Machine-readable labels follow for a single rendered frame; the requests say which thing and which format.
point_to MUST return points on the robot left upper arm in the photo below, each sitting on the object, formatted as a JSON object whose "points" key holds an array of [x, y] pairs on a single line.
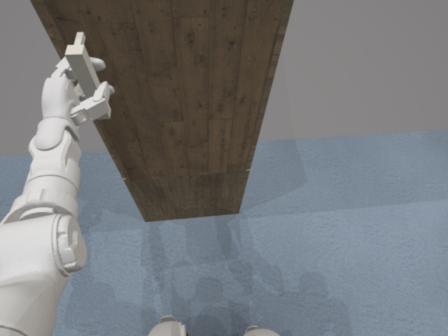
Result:
{"points": [[37, 257]]}

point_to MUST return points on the left robot hand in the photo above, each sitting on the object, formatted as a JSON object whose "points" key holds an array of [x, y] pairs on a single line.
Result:
{"points": [[60, 100]]}

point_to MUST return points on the cupboard door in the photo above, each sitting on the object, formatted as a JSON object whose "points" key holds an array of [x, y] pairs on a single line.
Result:
{"points": [[189, 77]]}

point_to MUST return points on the robot left forearm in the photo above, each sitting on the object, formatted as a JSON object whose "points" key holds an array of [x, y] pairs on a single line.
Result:
{"points": [[54, 177]]}

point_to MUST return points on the robot left thigh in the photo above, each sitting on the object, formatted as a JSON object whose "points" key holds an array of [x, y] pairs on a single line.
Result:
{"points": [[168, 328]]}

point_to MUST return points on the left robot shin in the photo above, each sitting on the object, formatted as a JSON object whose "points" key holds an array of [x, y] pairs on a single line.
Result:
{"points": [[167, 318]]}

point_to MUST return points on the handle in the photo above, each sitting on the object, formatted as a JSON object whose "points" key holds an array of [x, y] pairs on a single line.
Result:
{"points": [[81, 65]]}

